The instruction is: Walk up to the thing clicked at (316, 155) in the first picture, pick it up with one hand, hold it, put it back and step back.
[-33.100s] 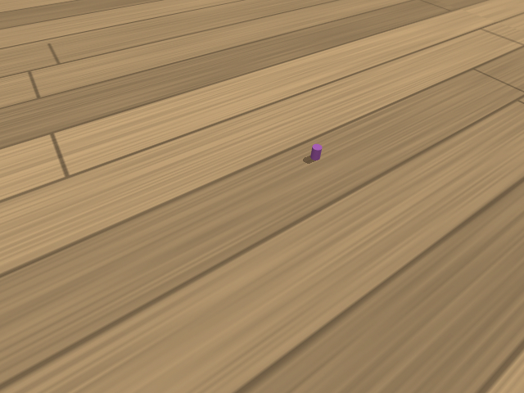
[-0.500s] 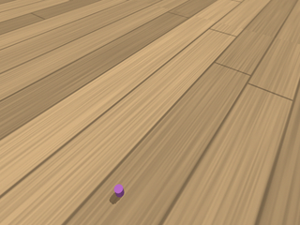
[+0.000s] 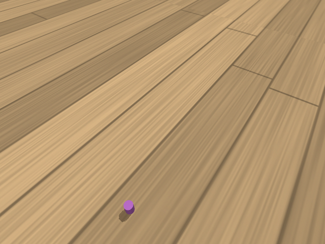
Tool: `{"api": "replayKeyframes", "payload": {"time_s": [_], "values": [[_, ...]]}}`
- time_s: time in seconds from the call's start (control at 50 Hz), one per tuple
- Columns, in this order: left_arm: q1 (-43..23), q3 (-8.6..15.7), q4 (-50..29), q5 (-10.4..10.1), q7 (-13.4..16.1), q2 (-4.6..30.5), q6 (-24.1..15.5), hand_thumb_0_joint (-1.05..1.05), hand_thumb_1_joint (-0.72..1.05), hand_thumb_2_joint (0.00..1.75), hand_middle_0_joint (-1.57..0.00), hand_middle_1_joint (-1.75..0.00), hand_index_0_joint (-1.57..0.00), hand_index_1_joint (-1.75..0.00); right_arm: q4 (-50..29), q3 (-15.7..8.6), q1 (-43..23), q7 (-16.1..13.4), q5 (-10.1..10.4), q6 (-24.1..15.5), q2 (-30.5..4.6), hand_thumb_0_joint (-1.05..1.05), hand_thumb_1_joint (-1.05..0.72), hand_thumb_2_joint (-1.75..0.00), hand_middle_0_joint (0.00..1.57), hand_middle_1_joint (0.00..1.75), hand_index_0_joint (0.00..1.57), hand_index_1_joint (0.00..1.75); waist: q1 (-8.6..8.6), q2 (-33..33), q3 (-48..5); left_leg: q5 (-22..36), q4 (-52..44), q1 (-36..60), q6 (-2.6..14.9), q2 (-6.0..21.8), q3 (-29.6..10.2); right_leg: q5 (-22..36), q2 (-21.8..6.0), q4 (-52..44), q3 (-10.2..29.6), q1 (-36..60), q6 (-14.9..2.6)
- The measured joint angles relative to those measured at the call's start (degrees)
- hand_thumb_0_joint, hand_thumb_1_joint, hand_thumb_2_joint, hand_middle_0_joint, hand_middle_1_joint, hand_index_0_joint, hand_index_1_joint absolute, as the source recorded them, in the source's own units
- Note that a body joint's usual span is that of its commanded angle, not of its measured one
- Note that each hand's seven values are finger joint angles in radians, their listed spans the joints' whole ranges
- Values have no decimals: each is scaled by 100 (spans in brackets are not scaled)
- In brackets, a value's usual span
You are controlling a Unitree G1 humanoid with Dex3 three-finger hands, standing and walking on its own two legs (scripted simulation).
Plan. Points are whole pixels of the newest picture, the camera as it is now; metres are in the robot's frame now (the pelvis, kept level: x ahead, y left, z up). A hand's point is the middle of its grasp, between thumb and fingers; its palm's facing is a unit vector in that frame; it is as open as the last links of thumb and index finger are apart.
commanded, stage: stand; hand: left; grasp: from above
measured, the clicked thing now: (129, 207) +0.44 +0.20 -0.74
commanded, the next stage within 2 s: step back in 0.80 s
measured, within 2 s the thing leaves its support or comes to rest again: neither
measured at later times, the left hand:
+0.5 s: hand out of the picture +0.07 +0.24 -0.16, palm faces +0.02 -0.94 -0.33, open 7.4 cm
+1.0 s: hand out of the picture +0.07 +0.27 -0.16, palm faces -0.01 -0.93 -0.37, open 7.4 cm
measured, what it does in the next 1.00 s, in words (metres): stands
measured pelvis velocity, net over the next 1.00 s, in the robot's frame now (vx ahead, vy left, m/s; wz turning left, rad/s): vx -0.03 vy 0.01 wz -0.01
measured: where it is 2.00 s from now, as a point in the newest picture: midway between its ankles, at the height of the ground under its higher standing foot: outside the picture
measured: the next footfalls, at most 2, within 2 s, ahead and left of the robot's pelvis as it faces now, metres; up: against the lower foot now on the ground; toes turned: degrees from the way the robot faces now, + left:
left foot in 1.10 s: -0.03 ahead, +0.14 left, +0.00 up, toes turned -2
right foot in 1.56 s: -0.11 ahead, -0.06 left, +0.00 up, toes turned -2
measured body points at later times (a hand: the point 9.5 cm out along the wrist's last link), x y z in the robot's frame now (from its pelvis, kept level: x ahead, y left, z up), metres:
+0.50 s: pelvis +0.01 +0.00 +0.00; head +0.01 -0.01 +0.45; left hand +0.07 +0.29 -0.13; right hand +0.08 -0.30 -0.14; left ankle -0.01 +0.13 -0.75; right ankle +0.00 -0.12 -0.75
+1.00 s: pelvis -0.03 +0.01 -0.01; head +0.03 +0.01 +0.44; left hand +0.07 +0.32 -0.14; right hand +0.07 -0.31 -0.14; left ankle -0.03 +0.13 -0.72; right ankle +0.00 -0.12 -0.75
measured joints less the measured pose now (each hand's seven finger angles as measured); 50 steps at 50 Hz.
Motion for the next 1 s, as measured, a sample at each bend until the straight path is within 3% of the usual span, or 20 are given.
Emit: {"api": "replayKeyframes", "payload": {"time_s": [0.8, 0.94, 1.0], "values": [[25, -48, -100, -25, -50, 100, -39, 1, 90, 90, -20, -30, -21, -30, -40, 28, 14, 50, 21, 1, -77, 0, -91, -90, 20, 30, 20, 30, -36, -34, -30, -19, -56, 36, -39, 57, 29, -8, 57, -48, 29, 16, -42], [-152, 136, -606, -115, -14, 225, 45, 1, 90, 90, -21, -30, -21, -30, -457, -119, -265, 115, 149, 184, -279, 0, -91, -90, 21, 30, 20, 30, -100, 9, 455, -304, 1276, -848, 100, 23, -25, -143, 48, 621, 4, -557, -79], [-213, 176, -852, -19, 7, 301, 114, 1, 90, 90, -21, -30, -21, -30, -664, -212, -275, 148, 125, 292, -381, 0, -91, -90, 20, 30, 20, 30, -74, -109, 602, -1308, 2496, -1295, 217, -229, -56, -179, -96, 914, 113, -848, -51]]}}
